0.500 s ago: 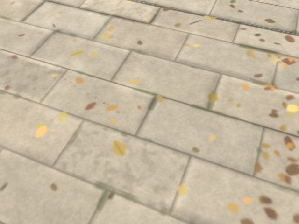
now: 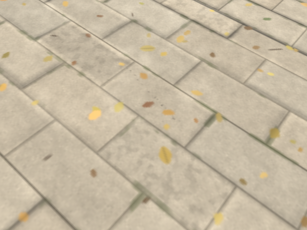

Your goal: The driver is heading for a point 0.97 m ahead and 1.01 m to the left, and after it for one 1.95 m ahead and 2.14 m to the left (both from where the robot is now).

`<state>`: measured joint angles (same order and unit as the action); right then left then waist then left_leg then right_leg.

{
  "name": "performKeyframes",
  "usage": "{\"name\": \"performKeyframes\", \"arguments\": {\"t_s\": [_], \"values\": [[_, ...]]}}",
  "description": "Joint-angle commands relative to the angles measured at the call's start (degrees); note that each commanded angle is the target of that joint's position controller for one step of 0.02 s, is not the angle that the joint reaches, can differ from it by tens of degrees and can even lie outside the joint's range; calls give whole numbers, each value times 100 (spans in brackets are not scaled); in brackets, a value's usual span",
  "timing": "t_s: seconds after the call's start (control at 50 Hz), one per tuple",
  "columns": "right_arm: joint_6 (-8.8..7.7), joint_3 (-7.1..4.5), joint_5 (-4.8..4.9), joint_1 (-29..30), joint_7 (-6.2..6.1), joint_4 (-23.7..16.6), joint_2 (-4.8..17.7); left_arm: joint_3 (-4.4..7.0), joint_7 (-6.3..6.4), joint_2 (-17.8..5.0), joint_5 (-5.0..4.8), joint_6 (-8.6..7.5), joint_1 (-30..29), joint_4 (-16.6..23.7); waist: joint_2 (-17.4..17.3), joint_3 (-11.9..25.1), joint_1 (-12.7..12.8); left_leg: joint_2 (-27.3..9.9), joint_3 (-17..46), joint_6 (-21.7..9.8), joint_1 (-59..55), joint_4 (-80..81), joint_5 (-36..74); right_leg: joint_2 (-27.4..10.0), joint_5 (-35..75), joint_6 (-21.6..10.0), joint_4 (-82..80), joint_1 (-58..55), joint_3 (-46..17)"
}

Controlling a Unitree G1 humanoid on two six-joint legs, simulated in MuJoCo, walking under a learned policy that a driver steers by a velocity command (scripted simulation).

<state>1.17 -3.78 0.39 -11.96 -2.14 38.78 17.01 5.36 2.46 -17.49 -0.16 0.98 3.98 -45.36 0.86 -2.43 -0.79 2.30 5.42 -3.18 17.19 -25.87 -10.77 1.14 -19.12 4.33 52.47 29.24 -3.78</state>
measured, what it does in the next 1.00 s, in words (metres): steps on the spot, turning left: right foot, then left foot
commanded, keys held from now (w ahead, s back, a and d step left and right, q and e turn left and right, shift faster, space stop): q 0.60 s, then w+q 0.40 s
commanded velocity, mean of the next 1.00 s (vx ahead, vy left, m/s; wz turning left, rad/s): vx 0.11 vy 0.00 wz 0.59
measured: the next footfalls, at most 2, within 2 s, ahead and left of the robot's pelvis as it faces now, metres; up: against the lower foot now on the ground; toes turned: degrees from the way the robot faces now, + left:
right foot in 0.20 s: +0.07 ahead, -0.14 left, +0.00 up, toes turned +13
left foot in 0.64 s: -0.01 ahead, +0.12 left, +0.00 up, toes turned +25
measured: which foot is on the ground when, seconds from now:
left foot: down 0.00-0.20, up 0.22-0.62, down 0.64-1.00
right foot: up 0.00-0.18, down 0.20-0.64, up 0.66-1.00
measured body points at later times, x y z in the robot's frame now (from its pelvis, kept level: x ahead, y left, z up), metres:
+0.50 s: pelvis +0.00 -0.03 +0.00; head +0.05 -0.03 +0.45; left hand +0.05 +0.27 -0.11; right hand +0.23 -0.27 -0.11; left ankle -0.04 +0.11 -0.69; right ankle +0.03 -0.15 -0.75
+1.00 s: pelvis +0.07 +0.04 +0.00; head +0.07 +0.08 +0.45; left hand +0.08 +0.38 -0.09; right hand +0.28 -0.17 -0.09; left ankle -0.05 +0.10 -0.75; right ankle +0.25 -0.03 -0.71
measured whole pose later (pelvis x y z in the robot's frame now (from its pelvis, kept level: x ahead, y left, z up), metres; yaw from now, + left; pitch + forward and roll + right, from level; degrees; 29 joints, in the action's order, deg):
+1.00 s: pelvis +0.07 +0.04 +0.00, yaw +35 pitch +2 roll -1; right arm -1.6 -3.5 1.3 -21.8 -1.1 37.7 17.1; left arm 4.4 -1.8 -18.6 -0.7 -4.6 4.0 -43.2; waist 1.5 -0.4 -3.2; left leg 3.1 10.1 -2.7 6.5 -21.1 -16.1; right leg -0.4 -6.6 3.0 33.1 28.6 -4.5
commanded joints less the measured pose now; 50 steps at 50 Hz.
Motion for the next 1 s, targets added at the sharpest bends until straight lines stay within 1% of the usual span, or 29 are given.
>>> {"name": "performKeyframes", "arguments": {"t_s": [0.02, 0.12, 0.16, 0.18, 0.2, 0.22, 0.24, 0.26, 0.28, 0.3, 0.32, 0.38, 0.42, 0.46, 0.52, 0.56, 0.6, 0.62, 0.64, 0.66, 0.68, 0.7, 0.72, 0.74, 0.76, 0.8, 0.88, 0.94, 1.0], "values": [[-8, -315, -3, 45, -44, -420, 1078, 41, -48, -347, -24, -111, -271, 392, -947, 759, -77, -1323, 1618, -974, -1007, 527, 1298, 24, -25, 62, -674, 95, -117], [68, -325, 31, 256, 27, -525, 1071, 61, -159, -464, -71, -226, -69, 355, -1061, 778, -50, -1216, 2209, -960, -881, 331, 1644, 158, -184, -49, -1589, -583, -147], [110, -314, 94, 443, 16, -581, 1038, 80, -213, -481, -74, -283, 229, 279, -1036, 834, 147, -1033, 2294, -781, -833, 99, 1744, 173, 341, -166, -2545, -1123, -74], [134, -297, 131, 513, -4, -615, 985, 111, -227, -542, -56, -300, 451, 204, -952, 849, 266, -839, 2203, -568, -586, -63, 1378, 51, 1033, -264, -3205, -1655, -41], [139, -239, 98, 363, -12, -640, 768, 190, -203, -853, 21, -284, 618, 186, -415, 978, 199, -491, 1847, -266, 41, -660, 257, -747, 1451, -553, -3383, -2395, -628], [103, -181, 62, -31, 13, -679, 498, 258, -148, -1315, 108, -205, 395, 261, 1178, 827, -207, 526, 683, 119, 1251, -1800, -2014, -1907, 2770, -1304, -3422, -2834, -1931], [40, -326, 1, 26, 20, -697, 995, 212, -164, -1105, 252, -219, 407, 326, 1332, 751, -6, 376, 426, 410, 1641, -3139, -2736, -2581, 3059, -2072, -3541, -2384, -2567], [41, -444, 28, -42, 37, -586, 1293, 118, -138, -811, 213, -238, 108, 449, 843, 620, -101, 134, 487, 518, 1627, -3825, -2332, -2349, 2854, -2035, -3499, -2221, -2074], [90, -470, 46, -107, 37, -464, 1248, 70, -112, -615, 136, -226, -170, 486, 666, 477, -191, 74, 400, 609, 1661, -4088, -1950, -1909, 2542, -1737, -3432, -2139, -1468], [150, -449, 35, -158, 22, -388, 1102, 34, -84, -528, 60, -215, -244, 524, 624, 410, -156, 57, 346, 703, 1784, -4309, -1632, -1648, 2325, -1564, -3407, -2202, -1097], [190, -407, 48, -141, 37, -405, 950, 8, -52, -517, 25, -200, -210, 511, 645, 343, -100, 32, 281, 787, 1867, -4458, -1447, -1576, 2524, -1570, -3397, -2226, -864], [182, -293, 132, 278, 80, -658, 681, 24, 30, -623, 80, -111, 181, 440, 789, 352, 186, -136, -122, 930, 2012, -3834, -1149, -1502, 2727, -1685, -3471, -2630, -409], [176, -244, 104, 450, 107, -787, 614, 64, 42, -756, 88, -69, 345, 422, 838, 473, 326, -312, -221, 980, 1913, -3283, -1176, -1660, 2826, -1760, -3453, -2935, -336], [175, -189, 69, 482, 158, -865, 541, 115, 4, -910, 64, -42, 289, 452, 871, 541, 352, -448, -401, 943, 1483, -2708, -1219, -1740, 2870, -1760, -3445, -2839, -129], [199, -190, 72, 389, 222, -910, 596, 170, -87, -1072, 10, -23, 206, 478, 941, 551, 314, -443, -714, 802, 790, -1975, -1162, -1817, 2974, -1703, -3387, -2527, 135], [238, -223, 82, 285, 264, -925, 647, 189, -134, -1127, -70, -39, 216, 454, 946, 538, 248, -411, -804, 643, 505, -1415, -1011, -1907, 2899, -1604, -3214, -2521, 184], [261, -272, 74, -61, 299, -822, 645, 182, -155, -1090, -187, -54, 118, 424, 819, 568, -14, -261, -975, 346, -201, -286, -223, -1823, 2597, -1280, -2711, -2292, 435], [261, -346, 75, -350, 254, -707, 775, 140, -178, -894, -177, -70, 435, 297, 468, 717, -57, -133, -876, 135, -955, 134, 172, -1626, 1658, -955, -2224, -1823, 712], [234, -496, 116, -727, 175, -656, 1247, 29, -219, -504, 14, -81, 560, 304, -815, 779, -87, -1026, 513, -275, -1976, 469, 933, -1080, -150, -468, -767, -531, 1273], [91, -573, 56, -1040, 192, -749, 1792, -69, -192, -309, 166, -142, -13, 813, -1936, 822, -261, -2318, 2948, -1521, -2268, 801, -51, -140, -2022, -197, 607, 1258, 972], [-108, -470, -38, -1105, 267, -713, 1432, 30, -200, -623, 20, -228, -364, 881, -1266, 870, -530, -2381, 3264, -1795, -2052, 1242, -1391, -268, -1825, -283, 1307, 1569, 71], [-232, -363, -34, -891, 269, -656, 1169, 92, -255, -804, -119, -291, -397, 904, -1200, 473, -347, -2140, 2889, -1487, -1775, 1433, -2434, -451, -1231, -459, 1268, 1690, -62], [-282, -320, 11, -610, 236, -669, 1039, 149, -271, -894, -121, -340, -268, 770, -1008, 206, -186, -1882, 2515, -1195, -1530, 1483, -2655, -568, -714, -515, 1079, 1621, -37], [-283, -262, 44, -417, 188, -693, 937, 168, -268, -934, -41, -379, -222, 702, -1006, 97, -110, -1693, 2259, -1049, -1410, 1527, -2412, -597, -293, -473, 790, 1546, -40], [-285, -219, 13, -360, 143, -729, 895, 160, -290, -872, 14, -427, -184, 659, -1014, 102, -49, -1498, 2019, -967, -1245, 1589, -2099, -559, 123, -423, 609, 1281, -6], [-337, -213, -43, -439, 89, -742, 901, 126, -334, -721, 28, -526, -133, 583, -856, 189, -25, -1319, 1723, -932, -1232, 1623, -1418, -409, 774, -330, 152, 1048, 90], [-391, -264, 26, -689, 52, -607, 1038, 25, -363, -510, 4, -607, -427, 620, -879, 88, -155, -1142, 1407, -884, -999, 1532, -872, -193, 1350, -140, -1215, 590, 81], [-368, -303, 91, -867, 63, -492, 1135, -21, -412, -494, -52, -654, -687, 726, -889, -23, -274, -1158, 1533, -911, -769, 1397, -895, -104, 1351, -84, -1831, 260, 28], [-336, -298, 118, -928, 88, -423, 1108, -20, -453, -583, -97, -728, -718, 791, -881, -34, -274, -1202, 1863, -893, -645, 1195, -1006, -55, 1215, -153, -2182, -193, -23]]}}
Over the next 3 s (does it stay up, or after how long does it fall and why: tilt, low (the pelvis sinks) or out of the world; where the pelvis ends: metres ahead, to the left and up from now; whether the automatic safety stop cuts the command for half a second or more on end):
stays up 0.70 0.89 -0.01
